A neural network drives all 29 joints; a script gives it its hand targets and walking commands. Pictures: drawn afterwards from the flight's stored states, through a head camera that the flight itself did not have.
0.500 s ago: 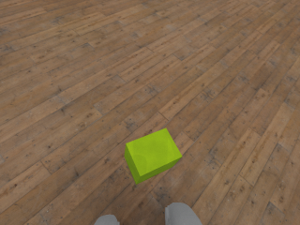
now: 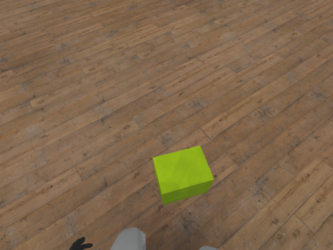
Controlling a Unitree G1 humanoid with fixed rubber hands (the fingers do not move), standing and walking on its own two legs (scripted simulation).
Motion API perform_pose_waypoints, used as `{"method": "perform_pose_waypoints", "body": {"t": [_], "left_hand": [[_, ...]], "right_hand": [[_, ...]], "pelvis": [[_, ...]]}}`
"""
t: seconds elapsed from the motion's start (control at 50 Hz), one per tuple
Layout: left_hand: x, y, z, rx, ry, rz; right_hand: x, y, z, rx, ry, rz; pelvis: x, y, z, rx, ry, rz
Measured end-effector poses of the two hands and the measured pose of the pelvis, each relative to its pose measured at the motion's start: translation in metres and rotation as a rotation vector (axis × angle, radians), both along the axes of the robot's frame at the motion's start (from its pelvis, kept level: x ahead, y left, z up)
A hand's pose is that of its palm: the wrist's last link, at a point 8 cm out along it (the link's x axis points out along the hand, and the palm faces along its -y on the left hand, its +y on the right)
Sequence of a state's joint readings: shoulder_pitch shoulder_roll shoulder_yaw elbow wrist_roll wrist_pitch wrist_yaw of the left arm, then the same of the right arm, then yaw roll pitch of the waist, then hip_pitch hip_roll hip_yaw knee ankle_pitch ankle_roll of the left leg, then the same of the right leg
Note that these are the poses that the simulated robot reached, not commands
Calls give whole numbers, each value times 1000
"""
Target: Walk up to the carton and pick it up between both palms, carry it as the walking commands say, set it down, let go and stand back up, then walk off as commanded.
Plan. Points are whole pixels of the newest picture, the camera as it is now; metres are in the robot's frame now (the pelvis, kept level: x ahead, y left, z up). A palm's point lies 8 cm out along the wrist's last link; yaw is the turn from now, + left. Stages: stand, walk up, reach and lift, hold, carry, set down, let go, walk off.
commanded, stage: walk up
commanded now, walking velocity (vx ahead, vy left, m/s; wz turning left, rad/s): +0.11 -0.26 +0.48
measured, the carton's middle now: (181, 175) +0.50 -0.07 -0.66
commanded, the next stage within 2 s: none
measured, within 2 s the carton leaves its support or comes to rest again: neither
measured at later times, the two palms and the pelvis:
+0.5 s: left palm out of the picture +0.09 +0.13 -0.15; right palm out of the picture +0.08 -0.36 -0.14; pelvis +0.04 -0.11 -0.01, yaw +6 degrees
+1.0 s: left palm out of the picture +0.03 +0.03 -0.15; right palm (309, 201) +0.23 -0.39 -0.13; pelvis +0.06 -0.20 +0.00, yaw +17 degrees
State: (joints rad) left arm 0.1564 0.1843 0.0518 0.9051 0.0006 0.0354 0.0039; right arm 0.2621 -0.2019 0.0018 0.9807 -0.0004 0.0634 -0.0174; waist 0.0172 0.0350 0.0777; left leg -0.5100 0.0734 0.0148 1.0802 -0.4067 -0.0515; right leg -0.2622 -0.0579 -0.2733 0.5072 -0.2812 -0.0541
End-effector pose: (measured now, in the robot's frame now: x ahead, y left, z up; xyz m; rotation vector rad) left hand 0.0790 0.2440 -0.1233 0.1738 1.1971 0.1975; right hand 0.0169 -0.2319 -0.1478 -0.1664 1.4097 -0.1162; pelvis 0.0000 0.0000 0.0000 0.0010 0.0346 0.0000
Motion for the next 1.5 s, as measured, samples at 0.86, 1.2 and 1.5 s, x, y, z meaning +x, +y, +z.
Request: {"method": "perform_pose_waypoints", "body": {"t": [0.86,1.2,1.5], "left_hand": [[-34,-189,-11,-5,66,319],[-49,-211,-17,-47,29,314],[-61,-217,-17,-46,34,318]], "right_hand": [[206,-152,3,20,-195,352],[184,-166,13,15,-245,326],[104,-188,1,18,-82,270]], "pelvis": [[67,-190,-4,-7,23,313],[53,-203,-3,5,-16,300],[45,-210,-3,11,-29,296]]}}
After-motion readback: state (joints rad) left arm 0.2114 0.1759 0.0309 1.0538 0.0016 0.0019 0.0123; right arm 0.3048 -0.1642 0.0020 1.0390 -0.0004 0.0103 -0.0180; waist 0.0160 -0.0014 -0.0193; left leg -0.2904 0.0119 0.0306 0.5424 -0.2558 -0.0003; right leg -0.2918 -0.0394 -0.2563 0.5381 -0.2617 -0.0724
